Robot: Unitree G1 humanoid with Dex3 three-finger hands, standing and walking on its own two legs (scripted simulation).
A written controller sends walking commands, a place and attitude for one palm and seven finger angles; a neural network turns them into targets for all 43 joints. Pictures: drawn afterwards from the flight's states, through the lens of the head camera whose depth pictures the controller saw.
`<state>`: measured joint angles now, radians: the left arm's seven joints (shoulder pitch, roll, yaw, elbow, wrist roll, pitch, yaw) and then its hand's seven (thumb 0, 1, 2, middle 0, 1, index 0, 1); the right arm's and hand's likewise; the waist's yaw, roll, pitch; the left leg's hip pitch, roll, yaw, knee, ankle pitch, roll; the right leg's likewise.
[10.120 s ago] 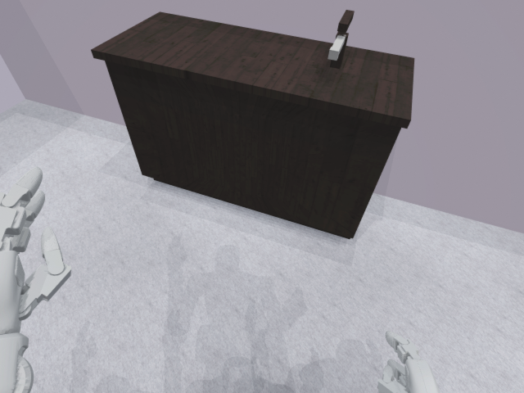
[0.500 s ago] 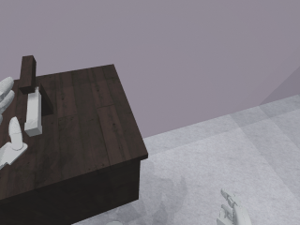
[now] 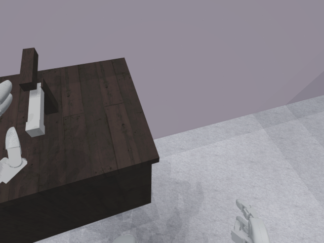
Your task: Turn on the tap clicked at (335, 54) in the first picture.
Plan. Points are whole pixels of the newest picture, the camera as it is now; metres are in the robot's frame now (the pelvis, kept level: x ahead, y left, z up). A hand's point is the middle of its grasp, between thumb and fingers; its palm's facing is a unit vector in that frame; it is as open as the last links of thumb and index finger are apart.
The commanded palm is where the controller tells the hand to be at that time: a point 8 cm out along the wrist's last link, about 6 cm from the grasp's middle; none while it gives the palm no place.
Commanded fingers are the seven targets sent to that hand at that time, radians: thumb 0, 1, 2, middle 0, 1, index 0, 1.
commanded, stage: shuffle to correct the standing spot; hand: left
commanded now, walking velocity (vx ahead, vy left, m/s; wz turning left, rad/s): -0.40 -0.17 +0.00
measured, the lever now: (35, 128) +0.33 +0.32 +0.08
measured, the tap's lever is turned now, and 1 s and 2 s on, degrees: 0 0 0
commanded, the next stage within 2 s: come to a stop and stand still in 0.18 s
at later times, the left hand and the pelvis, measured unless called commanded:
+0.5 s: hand (45, 195) +0.17 +0.19 +0.17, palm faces +0.35 -0.82 -0.46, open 7.5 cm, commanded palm +0.12 +0.22 +0.18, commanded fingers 0.00 0.90 0.90 -0.20 -0.30 -0.20 -0.30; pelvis -0.06 -0.05 -0.02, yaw -3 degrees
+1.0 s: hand (39, 212) +0.15 +0.20 +0.15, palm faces +0.37 -0.83 -0.42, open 7.5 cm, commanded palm +0.09 +0.22 +0.18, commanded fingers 0.00 0.90 0.90 -0.20 -0.30 -0.20 -0.30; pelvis -0.09 -0.06 +0.00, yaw -3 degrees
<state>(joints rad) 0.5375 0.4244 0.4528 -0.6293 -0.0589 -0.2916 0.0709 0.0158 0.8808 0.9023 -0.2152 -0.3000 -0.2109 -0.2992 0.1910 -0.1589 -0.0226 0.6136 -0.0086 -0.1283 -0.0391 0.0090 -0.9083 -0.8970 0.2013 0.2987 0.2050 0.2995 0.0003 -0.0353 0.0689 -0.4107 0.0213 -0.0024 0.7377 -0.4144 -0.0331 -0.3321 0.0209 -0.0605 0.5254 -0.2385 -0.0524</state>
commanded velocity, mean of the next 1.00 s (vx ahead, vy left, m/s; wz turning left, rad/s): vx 0.02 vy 0.00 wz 0.00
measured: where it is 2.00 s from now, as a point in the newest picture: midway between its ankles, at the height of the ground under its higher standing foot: outside the picture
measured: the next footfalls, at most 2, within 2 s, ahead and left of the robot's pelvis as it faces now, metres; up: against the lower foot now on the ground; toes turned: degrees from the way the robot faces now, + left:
left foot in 0.04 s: +0.05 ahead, +0.13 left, +0.00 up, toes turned +2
right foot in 0.34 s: +0.00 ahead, -0.18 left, +0.00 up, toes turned +5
